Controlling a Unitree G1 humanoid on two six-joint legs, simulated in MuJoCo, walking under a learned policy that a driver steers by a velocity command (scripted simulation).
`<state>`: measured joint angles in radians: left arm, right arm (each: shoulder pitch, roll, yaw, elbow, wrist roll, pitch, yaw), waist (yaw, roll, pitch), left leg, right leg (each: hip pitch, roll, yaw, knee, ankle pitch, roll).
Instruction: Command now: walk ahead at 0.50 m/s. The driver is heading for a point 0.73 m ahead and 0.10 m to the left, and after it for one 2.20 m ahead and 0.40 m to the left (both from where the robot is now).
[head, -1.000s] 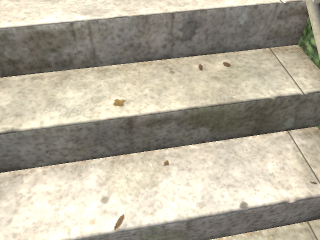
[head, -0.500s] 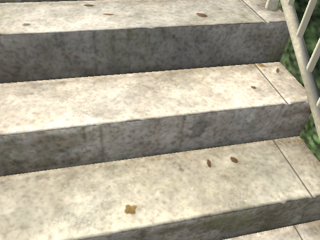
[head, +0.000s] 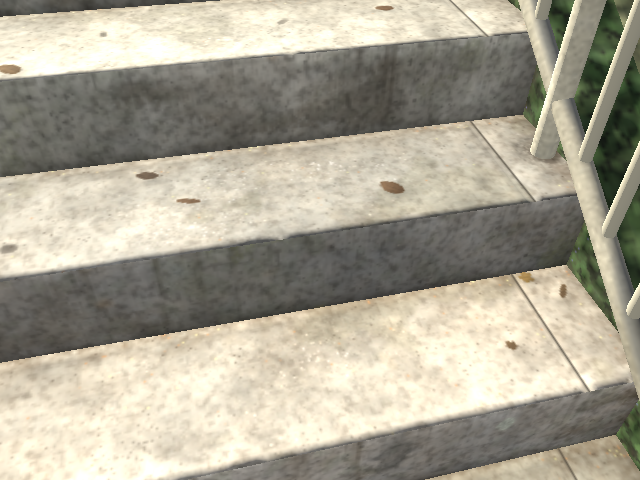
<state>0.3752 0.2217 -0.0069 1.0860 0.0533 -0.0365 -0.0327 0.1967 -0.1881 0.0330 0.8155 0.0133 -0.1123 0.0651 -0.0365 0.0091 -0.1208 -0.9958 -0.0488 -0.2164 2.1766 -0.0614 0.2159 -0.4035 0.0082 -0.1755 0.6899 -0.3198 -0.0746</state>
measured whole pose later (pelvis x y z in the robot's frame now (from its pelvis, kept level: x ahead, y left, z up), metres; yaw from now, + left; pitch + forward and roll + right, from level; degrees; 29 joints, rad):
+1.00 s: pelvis +0.52 -0.01 +0.34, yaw +0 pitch +3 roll -1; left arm 0.17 0.22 -0.01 0.94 0.04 -0.05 -0.03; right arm 0.39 -0.18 0.01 0.98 -0.01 -0.10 0.05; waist -0.03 -0.01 -0.13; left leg -0.66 -0.07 -0.18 1.91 -0.03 0.19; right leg -0.60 0.00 -0.18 0.92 -0.37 -0.10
